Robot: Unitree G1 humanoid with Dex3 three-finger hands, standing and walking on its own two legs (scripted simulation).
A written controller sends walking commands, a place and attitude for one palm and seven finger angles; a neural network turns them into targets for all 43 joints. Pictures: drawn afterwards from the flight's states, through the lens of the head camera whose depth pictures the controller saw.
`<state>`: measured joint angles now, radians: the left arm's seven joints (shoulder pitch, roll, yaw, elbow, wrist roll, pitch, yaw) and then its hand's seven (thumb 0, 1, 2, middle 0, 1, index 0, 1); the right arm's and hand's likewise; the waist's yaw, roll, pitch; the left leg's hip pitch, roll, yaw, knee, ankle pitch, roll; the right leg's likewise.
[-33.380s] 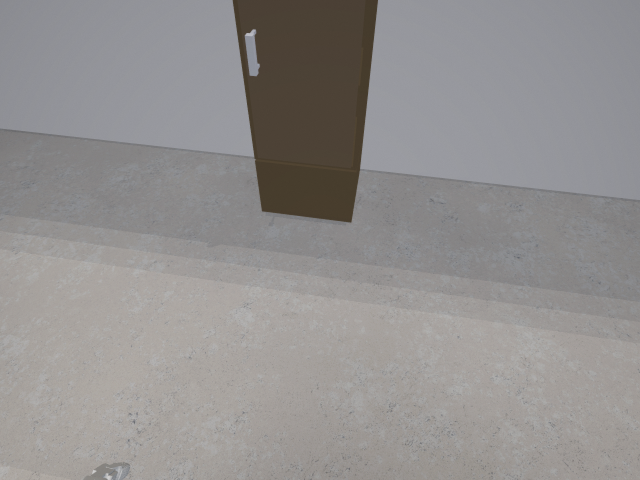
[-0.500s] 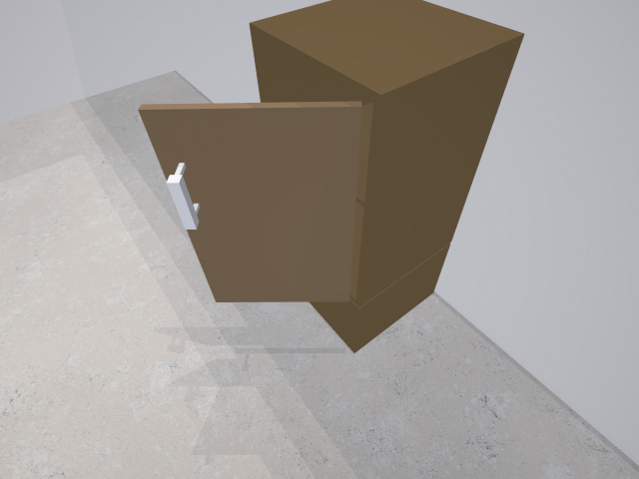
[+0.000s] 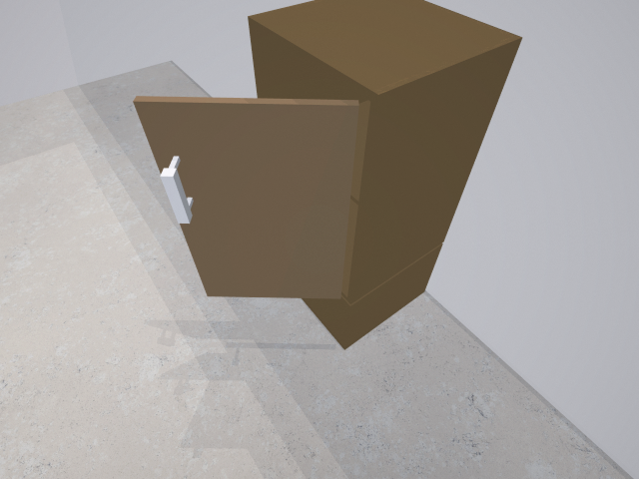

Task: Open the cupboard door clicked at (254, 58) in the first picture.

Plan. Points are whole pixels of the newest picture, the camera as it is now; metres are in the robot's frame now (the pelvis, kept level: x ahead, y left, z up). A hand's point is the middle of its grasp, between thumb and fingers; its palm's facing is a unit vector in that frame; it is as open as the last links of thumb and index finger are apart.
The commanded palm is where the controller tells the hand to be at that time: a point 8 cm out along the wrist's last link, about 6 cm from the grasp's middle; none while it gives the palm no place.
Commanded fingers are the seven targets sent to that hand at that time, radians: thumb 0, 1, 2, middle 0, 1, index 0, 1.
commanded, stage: shuffle to correct the standing spot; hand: left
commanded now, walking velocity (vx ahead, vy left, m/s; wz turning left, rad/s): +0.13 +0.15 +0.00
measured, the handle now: (180, 189) +0.61 +0.31 -0.03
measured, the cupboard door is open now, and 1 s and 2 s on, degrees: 52 52 52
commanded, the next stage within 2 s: come to a stop and stand still in 0.72 s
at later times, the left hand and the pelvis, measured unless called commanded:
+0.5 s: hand out of the picture +0.10 +0.20 -0.18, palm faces +0.03 -0.97 -0.23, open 7.3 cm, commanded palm none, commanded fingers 0.00 0.90 0.90 -0.20 -0.30 -0.20 -0.30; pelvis +0.07 +0.02 -0.01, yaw +0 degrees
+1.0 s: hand out of the picture +0.13 +0.30 -0.19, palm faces +0.10 -0.96 -0.26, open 7.4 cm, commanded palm none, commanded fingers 0.00 0.90 0.90 -0.20 -0.30 -0.20 -0.30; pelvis +0.13 +0.09 -0.02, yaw +1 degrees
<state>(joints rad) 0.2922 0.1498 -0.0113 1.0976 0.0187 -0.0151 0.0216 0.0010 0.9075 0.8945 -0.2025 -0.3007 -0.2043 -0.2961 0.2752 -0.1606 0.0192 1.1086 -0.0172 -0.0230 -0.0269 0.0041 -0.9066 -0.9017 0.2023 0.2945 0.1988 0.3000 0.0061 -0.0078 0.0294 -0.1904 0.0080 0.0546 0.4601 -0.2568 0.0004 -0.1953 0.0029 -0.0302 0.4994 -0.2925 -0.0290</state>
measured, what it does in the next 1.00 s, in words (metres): walks ahead: right foot, then left foot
